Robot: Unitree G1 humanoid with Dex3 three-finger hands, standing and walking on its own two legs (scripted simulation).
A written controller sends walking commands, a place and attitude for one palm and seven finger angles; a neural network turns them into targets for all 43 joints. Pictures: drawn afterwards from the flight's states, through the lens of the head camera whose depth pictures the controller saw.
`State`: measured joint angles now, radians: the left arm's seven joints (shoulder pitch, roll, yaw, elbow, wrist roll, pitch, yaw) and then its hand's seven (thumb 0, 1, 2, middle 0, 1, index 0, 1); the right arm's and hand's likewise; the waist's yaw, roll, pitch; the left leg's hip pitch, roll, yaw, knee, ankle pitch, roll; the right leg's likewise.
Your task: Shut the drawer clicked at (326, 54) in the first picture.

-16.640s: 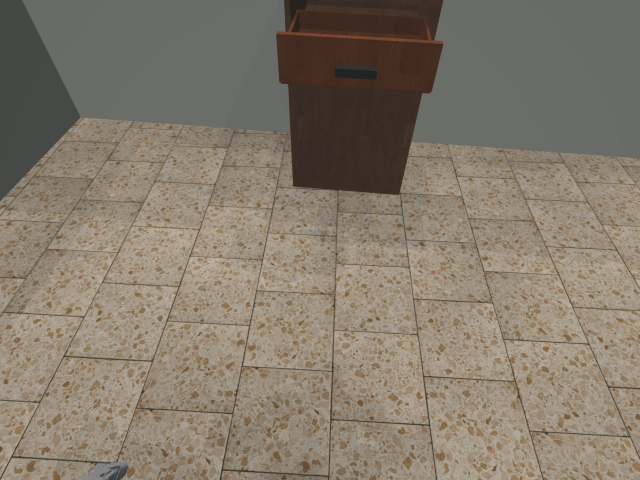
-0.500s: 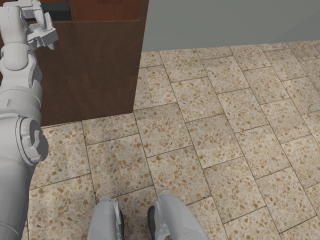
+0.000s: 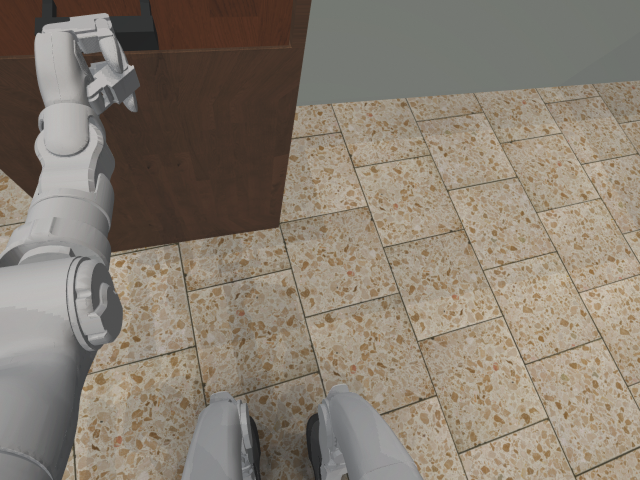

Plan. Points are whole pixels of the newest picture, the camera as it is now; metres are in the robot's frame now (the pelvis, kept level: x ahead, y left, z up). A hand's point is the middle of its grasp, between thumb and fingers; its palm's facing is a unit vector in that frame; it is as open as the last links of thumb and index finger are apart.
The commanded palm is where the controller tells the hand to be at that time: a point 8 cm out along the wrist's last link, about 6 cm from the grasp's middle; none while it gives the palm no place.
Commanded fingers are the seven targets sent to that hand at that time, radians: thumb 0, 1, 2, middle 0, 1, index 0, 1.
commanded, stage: pull the fist back off the drawer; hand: left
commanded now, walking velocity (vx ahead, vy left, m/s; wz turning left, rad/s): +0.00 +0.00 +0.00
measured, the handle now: (99, 20) +0.65 +0.19 +0.08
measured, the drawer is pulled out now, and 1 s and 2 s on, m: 0.00 0.00 0.00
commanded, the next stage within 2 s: draw the hand back to the body in 0.16 s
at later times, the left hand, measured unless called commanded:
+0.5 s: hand (103, 107) +0.49 +0.16 +0.11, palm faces +0.12 -0.99 -0.03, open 3.3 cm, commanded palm +0.45 +0.21 +0.12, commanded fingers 0.00 0.90 0.90 -1.40 -1.60 -1.40 -1.60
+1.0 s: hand out of the picture +0.33 +0.19 +0.19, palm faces +0.22 -0.95 -0.24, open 3.3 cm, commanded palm +0.29 +0.24 +0.21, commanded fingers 0.00 0.90 0.90 -1.40 -1.60 -1.40 -1.60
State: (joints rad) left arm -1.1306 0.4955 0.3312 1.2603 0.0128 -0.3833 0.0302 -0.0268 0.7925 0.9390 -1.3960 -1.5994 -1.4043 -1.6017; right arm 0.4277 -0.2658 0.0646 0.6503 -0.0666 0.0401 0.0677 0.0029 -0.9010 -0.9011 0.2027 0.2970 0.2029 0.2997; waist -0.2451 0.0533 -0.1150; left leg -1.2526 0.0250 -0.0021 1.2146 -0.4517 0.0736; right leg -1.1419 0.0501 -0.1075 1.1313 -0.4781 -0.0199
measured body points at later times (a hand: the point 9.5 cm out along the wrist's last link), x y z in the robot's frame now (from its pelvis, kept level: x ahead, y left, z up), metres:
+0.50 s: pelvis +0.06 -0.01 +0.05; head +0.16 +0.00 +0.49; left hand +0.48 +0.22 +0.11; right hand +0.10 -0.26 -0.07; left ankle +0.05 +0.07 -0.63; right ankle +0.02 -0.12 -0.63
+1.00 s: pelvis +0.05 -0.02 +0.10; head +0.05 -0.03 +0.55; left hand +0.32 +0.24 +0.21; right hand +0.25 -0.23 +0.02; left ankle +0.05 +0.07 -0.63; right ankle +0.02 -0.12 -0.63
